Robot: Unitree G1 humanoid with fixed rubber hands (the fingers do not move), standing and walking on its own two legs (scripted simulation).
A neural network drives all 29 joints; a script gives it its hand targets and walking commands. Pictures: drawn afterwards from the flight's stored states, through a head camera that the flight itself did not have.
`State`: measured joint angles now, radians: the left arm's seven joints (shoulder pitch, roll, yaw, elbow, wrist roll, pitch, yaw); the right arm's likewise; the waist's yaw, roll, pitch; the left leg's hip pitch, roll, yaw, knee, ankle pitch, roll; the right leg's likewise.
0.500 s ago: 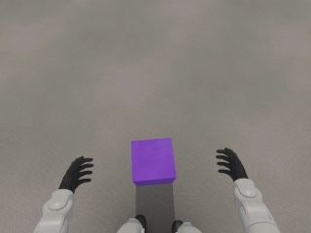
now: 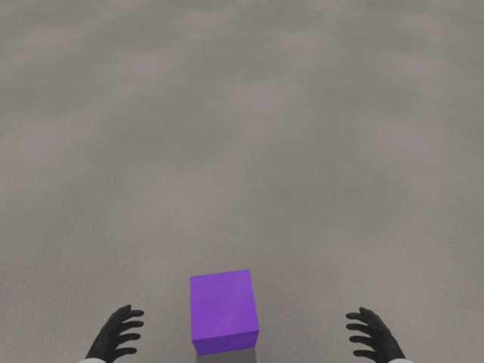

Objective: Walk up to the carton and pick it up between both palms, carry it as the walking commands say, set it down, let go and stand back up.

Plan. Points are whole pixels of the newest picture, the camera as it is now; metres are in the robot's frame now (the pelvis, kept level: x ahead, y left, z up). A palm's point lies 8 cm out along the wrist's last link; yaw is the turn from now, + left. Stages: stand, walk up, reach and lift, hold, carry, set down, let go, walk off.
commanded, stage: let go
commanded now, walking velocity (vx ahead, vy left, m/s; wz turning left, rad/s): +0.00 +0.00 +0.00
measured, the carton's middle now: (223, 313) +0.39 +0.05 -0.65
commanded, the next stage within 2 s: stand in 0.20 s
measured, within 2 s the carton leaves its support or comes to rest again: neither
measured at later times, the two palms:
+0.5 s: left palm out of the picture +0.12 +0.30 -0.10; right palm out of the picture +0.13 -0.26 -0.09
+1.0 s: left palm out of the picture +0.05 +0.30 -0.11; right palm out of the picture +0.06 -0.25 -0.11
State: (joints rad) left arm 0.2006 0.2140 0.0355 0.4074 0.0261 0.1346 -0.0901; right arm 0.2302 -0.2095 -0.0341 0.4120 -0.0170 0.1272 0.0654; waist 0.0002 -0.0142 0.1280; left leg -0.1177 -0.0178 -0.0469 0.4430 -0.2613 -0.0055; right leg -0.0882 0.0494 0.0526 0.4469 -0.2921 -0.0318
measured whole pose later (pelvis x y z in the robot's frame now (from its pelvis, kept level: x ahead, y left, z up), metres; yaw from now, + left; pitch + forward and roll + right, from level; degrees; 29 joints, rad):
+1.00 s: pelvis -0.02 +0.02 +0.00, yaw +0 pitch -3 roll +0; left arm 0.25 0.28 0.06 0.90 0.01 -0.02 0.03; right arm 0.22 -0.27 -0.05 0.92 -0.01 -0.03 -0.04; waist -0.01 -0.01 0.02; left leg -0.15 -0.04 -0.04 0.43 -0.22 0.02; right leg -0.12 0.02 0.05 0.42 -0.25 0.00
